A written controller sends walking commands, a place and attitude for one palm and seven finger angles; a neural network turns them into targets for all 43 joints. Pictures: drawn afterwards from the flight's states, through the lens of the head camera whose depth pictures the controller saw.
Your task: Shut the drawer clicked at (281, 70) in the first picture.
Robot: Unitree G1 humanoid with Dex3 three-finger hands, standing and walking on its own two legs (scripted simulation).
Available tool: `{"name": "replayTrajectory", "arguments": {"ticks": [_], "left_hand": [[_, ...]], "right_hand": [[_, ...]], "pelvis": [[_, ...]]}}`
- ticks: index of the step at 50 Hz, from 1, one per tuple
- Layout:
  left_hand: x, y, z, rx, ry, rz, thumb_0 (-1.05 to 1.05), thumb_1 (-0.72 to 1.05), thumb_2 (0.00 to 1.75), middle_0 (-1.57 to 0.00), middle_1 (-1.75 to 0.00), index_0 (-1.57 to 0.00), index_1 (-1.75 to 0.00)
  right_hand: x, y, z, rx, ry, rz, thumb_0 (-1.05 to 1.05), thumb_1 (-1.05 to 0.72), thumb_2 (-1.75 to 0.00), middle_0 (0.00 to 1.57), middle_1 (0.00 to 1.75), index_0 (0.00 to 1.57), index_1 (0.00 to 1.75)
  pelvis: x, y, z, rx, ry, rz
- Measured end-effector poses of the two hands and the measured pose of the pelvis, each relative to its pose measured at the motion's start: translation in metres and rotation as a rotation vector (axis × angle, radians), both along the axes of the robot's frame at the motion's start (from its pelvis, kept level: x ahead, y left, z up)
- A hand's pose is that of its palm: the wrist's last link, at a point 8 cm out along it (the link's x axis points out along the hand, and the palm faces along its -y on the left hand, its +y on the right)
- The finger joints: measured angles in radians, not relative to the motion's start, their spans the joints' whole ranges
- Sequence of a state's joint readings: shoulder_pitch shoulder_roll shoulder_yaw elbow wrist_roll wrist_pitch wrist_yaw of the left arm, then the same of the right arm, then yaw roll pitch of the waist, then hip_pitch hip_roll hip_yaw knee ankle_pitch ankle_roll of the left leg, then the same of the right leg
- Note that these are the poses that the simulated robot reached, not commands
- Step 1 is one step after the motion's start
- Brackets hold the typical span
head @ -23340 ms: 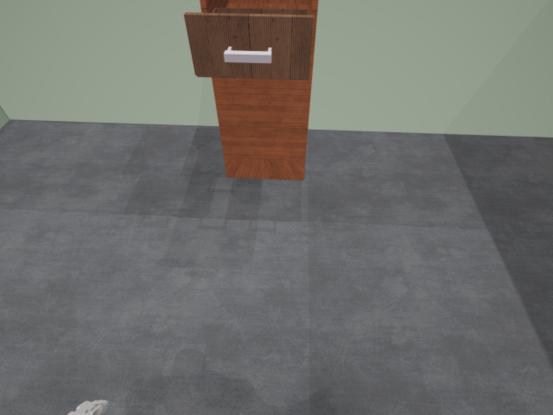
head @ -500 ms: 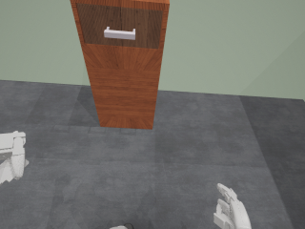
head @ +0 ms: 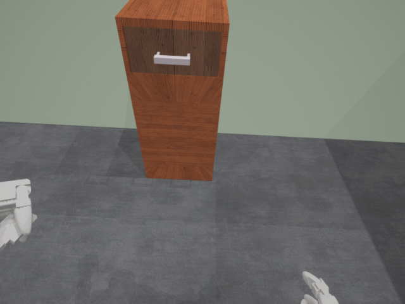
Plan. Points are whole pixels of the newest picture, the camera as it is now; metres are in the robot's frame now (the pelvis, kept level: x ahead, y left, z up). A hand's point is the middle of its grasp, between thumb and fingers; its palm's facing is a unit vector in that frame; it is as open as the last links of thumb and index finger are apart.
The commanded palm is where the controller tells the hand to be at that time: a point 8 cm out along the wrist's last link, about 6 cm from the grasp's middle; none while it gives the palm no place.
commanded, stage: stop stepping back and stand still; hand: left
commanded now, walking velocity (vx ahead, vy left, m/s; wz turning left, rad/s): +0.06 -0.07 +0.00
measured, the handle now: (172, 57) +0.96 +0.13 +0.05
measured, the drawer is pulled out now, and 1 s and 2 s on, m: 0.00 0.00 0.00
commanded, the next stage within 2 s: let the arm hang, fingers relaxed in 0.08 s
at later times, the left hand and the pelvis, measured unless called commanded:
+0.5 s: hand out of the picture +0.08 +0.21 -0.16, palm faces +0.09 -0.97 -0.23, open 3.2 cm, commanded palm none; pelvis +0.02 +0.01 +0.00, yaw +3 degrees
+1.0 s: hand out of the picture -0.02 +0.19 -0.17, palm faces +0.06 -0.99 -0.16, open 7.1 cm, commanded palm none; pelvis +0.01 +0.04 +0.01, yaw +1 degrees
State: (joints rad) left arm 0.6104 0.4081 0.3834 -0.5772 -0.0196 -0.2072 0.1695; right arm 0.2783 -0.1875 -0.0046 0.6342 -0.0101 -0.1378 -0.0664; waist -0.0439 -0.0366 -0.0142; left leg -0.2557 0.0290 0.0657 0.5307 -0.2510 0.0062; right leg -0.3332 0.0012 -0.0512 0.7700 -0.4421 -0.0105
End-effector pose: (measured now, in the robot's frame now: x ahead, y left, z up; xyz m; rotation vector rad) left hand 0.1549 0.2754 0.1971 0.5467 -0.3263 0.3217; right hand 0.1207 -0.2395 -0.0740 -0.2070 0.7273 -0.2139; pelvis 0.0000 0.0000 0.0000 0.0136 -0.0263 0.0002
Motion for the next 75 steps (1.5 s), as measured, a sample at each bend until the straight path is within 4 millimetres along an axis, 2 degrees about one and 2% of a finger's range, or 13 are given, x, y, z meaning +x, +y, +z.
{"name": "replayTrajectory", "arguments": {"ticks": [4,10,12,14,16,19,21,22,31,38,47,59,75], "left_hand": [[-0.004,-0.007,0.003,0.058,0.034,0.017,0.01,0.89,0.9,-1.41,-1.6,-1.4,-1.6],[0.003,-0.01,-0.02,-0.017,0.122,0.059,0.01,0.89,0.9,-1.41,-1.6,-1.4,-1.6],[0.016,-0.001,-0.065,-0.092,0.285,0.089,0.0,0.89,0.9,-1.41,-1.6,-1.4,-1.6],[0.023,0.006,-0.13,-0.213,0.517,0.141,0.0,0.9,0.9,-1.38,-1.58,-1.38,-1.58],[0.017,0.003,-0.199,-0.324,0.762,0.173,0.0,0.9,0.9,-1.35,-1.54,-1.34,-1.55],[-0.017,-0.019,-0.284,-0.458,1.11,0.179,0.0,0.91,0.9,-1.27,-1.47,-1.26,-1.47],[-0.049,-0.039,-0.318,-0.531,1.3,0.178,0.0,0.91,0.9,-1.2,-1.41,-1.19,-1.41],[-0.059,-0.036,-0.323,-0.544,1.324,0.226,0.01,0.91,0.9,-1.18,-1.41,-1.16,-1.37],[-0.142,-0.012,-0.331,-0.58,1.586,0.353,0.01,0.91,0.9,-0.85,-1.07,-0.83,-1.01],[-0.176,-0.016,-0.329,-0.601,1.688,0.38,0.0,0.91,0.9,-0.57,-0.73,-0.56,-0.71],[-0.183,-0.03,-0.334,-0.636,1.707,0.344,0.0,0.91,0.9,-0.29,-0.41,-0.28,-0.41],[-0.181,-0.038,-0.336,-0.651,1.707,0.32,0.0,0.91,0.9,-0.21,-0.31,-0.2,-0.31],[-0.184,-0.037,-0.335,-0.639,1.725,0.34,0.0,0.91,0.9,-0.2,-0.3,-0.19,-0.3]], "right_hand": [[0.008,0.011,-0.013,0.065,0.009,0.037,0.02,-0.9,-0.89,0.2,0.3,0.21,0.3],[0.019,0.01,-0.027,0.092,0.095,0.082,0.02,-0.9,-0.89,0.2,0.3,0.21,0.3],[0.022,0.008,-0.036,0.107,0.149,0.111,0.02,-0.9,-0.89,0.2,0.3,0.21,0.3],[0.023,0.008,-0.046,0.108,0.203,0.128,0.02,-0.9,-0.89,0.2,0.3,0.21,0.3],[0.02,0.008,-0.053,0.095,0.241,0.133,0.01,-0.9,-0.89,0.2,0.3,0.21,0.3],[0.008,0.009,-0.055,0.068,0.306,0.108,0.01,-0.9,-0.89,0.2,0.3,0.21,0.3],[-0.005,0.011,-0.052,0.054,0.354,0.086,0.01,-0.9,-0.89,0.2,0.3,0.2,0.3],[-0.012,0.012,-0.051,0.047,0.385,0.08,0.01,-0.9,-0.89,0.2,0.3,0.2,0.3],[-0.072,0.029,-0.056,0.063,0.612,0.017,0.01,-0.91,-0.89,0.2,0.3,0.2,0.3],[-0.104,0.052,-0.064,0.115,0.685,-0.006,0.01,-0.91,-0.89,0.2,0.3,0.2,0.3],[-0.135,0.083,-0.069,0.176,0.728,-0.035,0.01,-0.91,-0.89,0.2,0.3,0.2,0.3],[-0.164,0.096,-0.068,0.202,0.775,-0.081,0.01,-0.91,-0.89,0.2,0.3,0.2,0.3],[-0.155,0.087,-0.068,0.192,0.761,-0.087,0.01,-0.91,-0.89,0.2,0.3,0.2,0.3]], "pelvis": [[0.002,-0.006,-0.004,-0.007,0.006,-0.001],[0.01,-0.007,-0.001,-0.007,0.021,0.009],[0.011,-0.005,-0.001,0.001,0.031,0.039],[0.012,-0.001,-0.004,0.004,0.03,0.061],[0.013,0.002,-0.01,-0.009,0.022,0.07],[0.014,0.004,-0.011,-0.003,0.007,0.059],[0.016,0.006,-0.008,-0.007,0.004,0.055],[0.016,0.006,-0.005,-0.014,0.006,0.058],[0.02,0.018,0.007,-0.028,0.003,0.048],[0.018,0.03,0.01,-0.024,-0.01,0.036],[0.013,0.04,0.01,-0.02,-0.016,0.025],[0.01,0.045,0.009,-0.015,-0.003,0.017],[0.013,0.041,0.009,-0.016,0.0,0.013]]}}
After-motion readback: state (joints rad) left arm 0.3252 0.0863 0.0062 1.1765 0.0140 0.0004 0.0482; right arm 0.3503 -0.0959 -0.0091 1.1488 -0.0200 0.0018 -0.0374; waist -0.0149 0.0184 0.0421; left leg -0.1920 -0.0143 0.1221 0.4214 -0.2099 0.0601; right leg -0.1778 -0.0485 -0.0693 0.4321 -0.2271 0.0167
